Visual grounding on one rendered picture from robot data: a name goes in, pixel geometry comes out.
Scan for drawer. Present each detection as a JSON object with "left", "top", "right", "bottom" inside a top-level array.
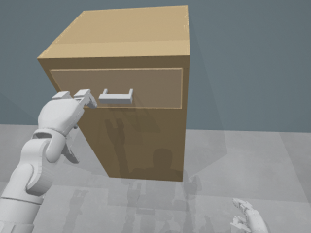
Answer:
[{"left": 51, "top": 68, "right": 182, "bottom": 108}]

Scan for handle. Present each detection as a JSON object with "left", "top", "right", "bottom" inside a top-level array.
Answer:
[{"left": 98, "top": 89, "right": 133, "bottom": 104}]

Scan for cabinet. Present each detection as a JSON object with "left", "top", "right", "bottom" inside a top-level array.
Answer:
[{"left": 37, "top": 5, "right": 190, "bottom": 182}]

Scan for left robot hand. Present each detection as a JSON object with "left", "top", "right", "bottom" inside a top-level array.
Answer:
[{"left": 38, "top": 89, "right": 97, "bottom": 164}]

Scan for right robot hand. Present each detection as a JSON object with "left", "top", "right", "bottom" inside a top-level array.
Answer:
[{"left": 230, "top": 198, "right": 268, "bottom": 233}]

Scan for robot left forearm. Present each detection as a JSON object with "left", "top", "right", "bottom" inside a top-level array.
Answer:
[{"left": 0, "top": 128, "right": 67, "bottom": 233}]

